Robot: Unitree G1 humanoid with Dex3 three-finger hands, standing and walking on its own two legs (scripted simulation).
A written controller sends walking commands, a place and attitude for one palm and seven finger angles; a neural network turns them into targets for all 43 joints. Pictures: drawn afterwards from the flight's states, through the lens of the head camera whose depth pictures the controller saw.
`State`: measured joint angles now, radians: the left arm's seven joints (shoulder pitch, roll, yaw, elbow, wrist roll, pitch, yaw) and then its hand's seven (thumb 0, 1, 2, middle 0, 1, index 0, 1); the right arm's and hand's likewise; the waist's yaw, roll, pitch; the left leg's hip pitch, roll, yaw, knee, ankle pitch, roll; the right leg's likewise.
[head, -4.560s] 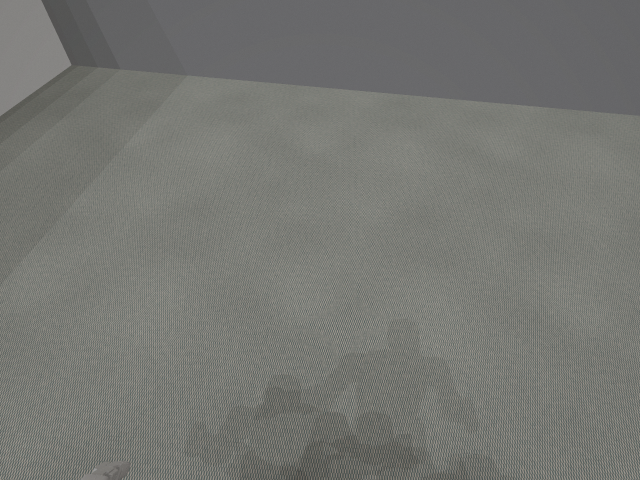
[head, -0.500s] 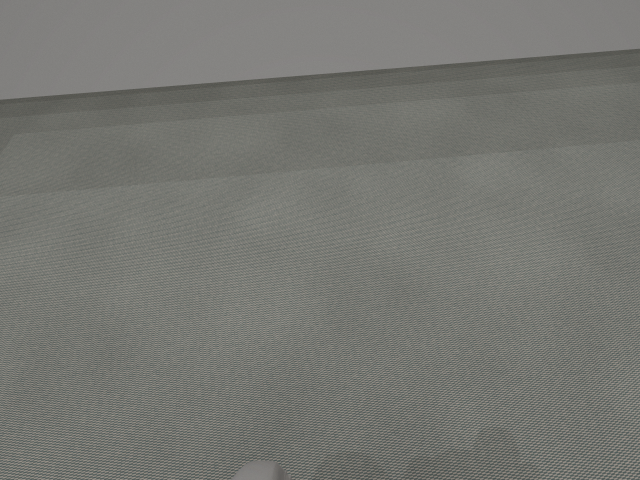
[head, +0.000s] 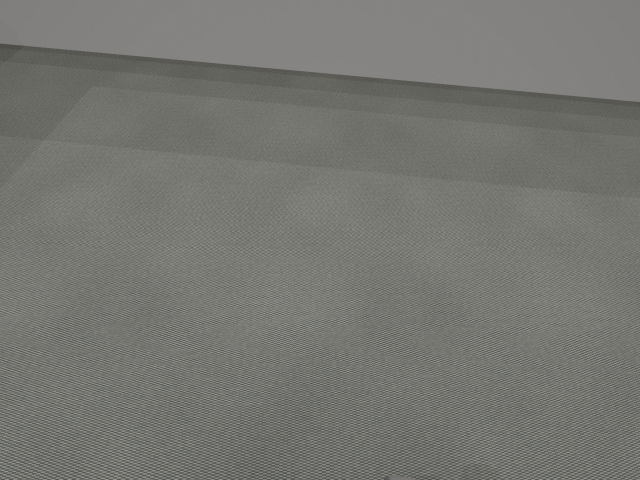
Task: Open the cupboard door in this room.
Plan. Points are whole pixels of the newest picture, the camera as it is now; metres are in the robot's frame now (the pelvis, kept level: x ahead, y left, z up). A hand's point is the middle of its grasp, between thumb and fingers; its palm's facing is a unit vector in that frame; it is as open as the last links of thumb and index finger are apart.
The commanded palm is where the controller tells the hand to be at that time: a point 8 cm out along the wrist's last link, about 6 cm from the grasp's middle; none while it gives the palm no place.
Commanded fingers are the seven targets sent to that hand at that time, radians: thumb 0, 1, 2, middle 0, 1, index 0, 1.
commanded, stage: turn or walk to find it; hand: left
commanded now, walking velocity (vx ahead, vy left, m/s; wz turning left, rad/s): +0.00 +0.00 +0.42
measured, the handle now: out of the picture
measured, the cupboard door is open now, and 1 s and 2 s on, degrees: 0 0 0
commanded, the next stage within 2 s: none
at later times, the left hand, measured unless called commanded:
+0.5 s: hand out of the picture -0.02 +0.16 -0.16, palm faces +0.25 -0.94 -0.25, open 7.4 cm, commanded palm none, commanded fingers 0.00 0.90 0.90 -0.20 -0.30 -0.20 -0.30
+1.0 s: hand out of the picture -0.06 +0.20 -0.16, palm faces +0.42 -0.87 -0.26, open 7.4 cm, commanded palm none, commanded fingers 0.00 0.90 0.90 -0.20 -0.30 -0.20 -0.30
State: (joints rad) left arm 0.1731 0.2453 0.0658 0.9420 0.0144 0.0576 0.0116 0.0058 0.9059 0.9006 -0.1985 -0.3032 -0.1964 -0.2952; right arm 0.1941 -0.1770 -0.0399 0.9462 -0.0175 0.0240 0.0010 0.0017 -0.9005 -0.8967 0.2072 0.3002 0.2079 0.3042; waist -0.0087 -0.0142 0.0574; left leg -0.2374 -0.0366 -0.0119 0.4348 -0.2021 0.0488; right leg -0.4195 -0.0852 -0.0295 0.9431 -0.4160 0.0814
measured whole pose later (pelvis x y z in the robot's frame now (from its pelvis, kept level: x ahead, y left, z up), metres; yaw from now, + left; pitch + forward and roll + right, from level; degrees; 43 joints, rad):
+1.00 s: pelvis -0.05 -0.02 -0.01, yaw +24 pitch +0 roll +0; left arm 0.18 0.21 0.05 0.93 0.01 0.04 0.01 0.01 0.91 0.90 -0.20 -0.30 -0.20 -0.30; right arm 0.19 -0.20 -0.05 0.95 -0.02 0.04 0.01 0.00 -0.90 -0.90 0.21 0.30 0.21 0.30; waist -0.02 0.02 0.05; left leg -0.26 -0.04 -0.05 0.48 -0.21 0.02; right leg -0.33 -0.06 -0.04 0.73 -0.41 0.07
